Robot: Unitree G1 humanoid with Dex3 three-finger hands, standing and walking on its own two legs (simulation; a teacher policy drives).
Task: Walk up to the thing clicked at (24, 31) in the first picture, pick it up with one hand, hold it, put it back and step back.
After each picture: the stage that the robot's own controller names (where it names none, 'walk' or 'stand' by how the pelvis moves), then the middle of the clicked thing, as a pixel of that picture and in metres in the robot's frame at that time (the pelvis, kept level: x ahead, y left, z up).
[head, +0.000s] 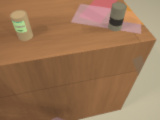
stand; (22, 26) +0.61 +0.26 +0.07
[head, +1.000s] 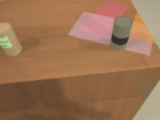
stand; (8, 40) +0.50 +0.29 +0.08
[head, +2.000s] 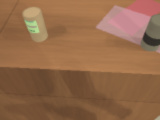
stand; (36, 25) +0.54 +0.19 +0.09
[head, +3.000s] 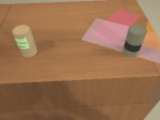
stand; (25, 41) +0.52 +0.22 +0.07
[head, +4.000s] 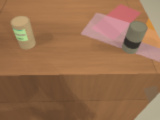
stand; (24, 33) +0.54 +0.23 +0.06
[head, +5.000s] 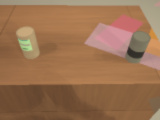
stand; (28, 43) +0.52 +0.21 +0.06
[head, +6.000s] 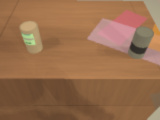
stand; (32, 37) +0.53 +0.20 +0.06
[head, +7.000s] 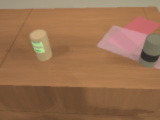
rise first; (41, 45) +0.51 +0.20 +0.07
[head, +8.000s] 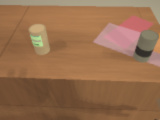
go down; (40, 39) +0.55 +0.18 +0.07
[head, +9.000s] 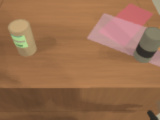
go down; (23, 38) +0.49 +0.18 +0.08
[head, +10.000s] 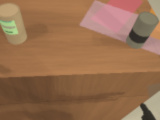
close in; (12, 25) +0.52 +0.19 +0.10
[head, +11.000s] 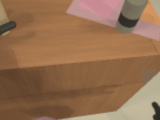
close; out of the picture +0.54 +0.21 +0.12
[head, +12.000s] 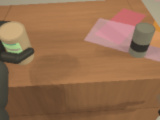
lift; (18, 44) +0.39 +0.17 +0.19
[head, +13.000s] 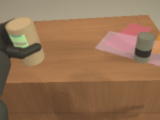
lift; (27, 42) +0.33 +0.15 +0.27
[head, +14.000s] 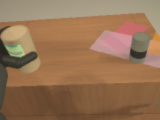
hold; (22, 50) +0.32 +0.16 +0.24
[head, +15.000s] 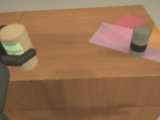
hold; (20, 48) +0.34 +0.17 +0.22
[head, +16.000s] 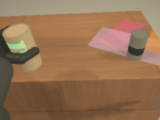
crouch; (24, 48) +0.34 +0.16 +0.23
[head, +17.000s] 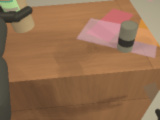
crouch; (16, 9) +0.46 +0.15 +0.27
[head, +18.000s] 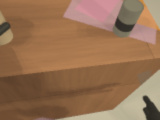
lower; out of the picture +0.52 +0.19 +0.10
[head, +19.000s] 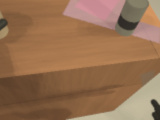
lower; out of the picture +0.51 +0.20 +0.13
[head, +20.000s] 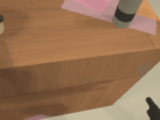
lower; out of the picture +0.53 +0.21 +0.13
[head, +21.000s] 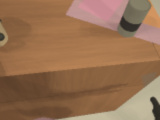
lower; out of the picture +0.49 +0.21 +0.11
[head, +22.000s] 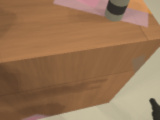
lower; out of the picture +0.53 +0.22 +0.14
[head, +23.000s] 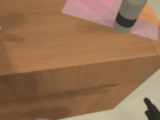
withdraw; out of the picture +0.53 +0.22 +0.13
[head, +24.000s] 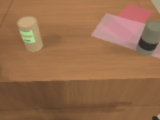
sink last; (31, 34) +0.52 +0.19 +0.10
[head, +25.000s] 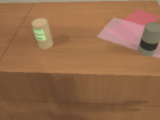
stand; (42, 33) +0.56 +0.20 +0.09
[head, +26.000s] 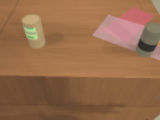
stand; (34, 32) +0.53 +0.19 +0.10
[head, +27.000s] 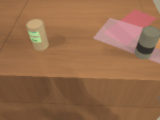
stand; (38, 35) +0.55 +0.19 +0.07
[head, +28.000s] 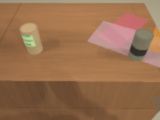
stand; (32, 39) +0.54 +0.21 +0.06
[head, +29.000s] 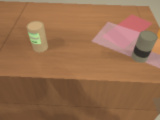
stand; (38, 37) +0.56 +0.19 +0.06
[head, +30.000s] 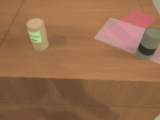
stand; (38, 35) +0.54 +0.19 +0.06
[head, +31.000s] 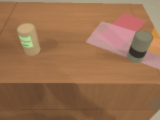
stand; (29, 39) +0.53 +0.22 +0.06
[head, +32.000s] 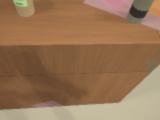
walk; out of the picture +0.61 +0.21 +0.09
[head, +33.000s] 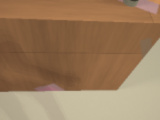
walk; out of the picture +0.74 +0.22 +0.08
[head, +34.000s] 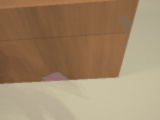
walk; out of the picture +0.95 +0.31 +0.08
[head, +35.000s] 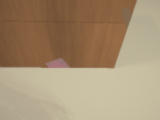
stand; out of the picture +1.17 +0.22 +0.08
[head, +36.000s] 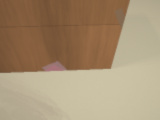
stand; out of the picture +1.15 +0.26 +0.06
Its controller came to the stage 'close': yes
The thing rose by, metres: 0.21
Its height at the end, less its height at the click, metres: +0.00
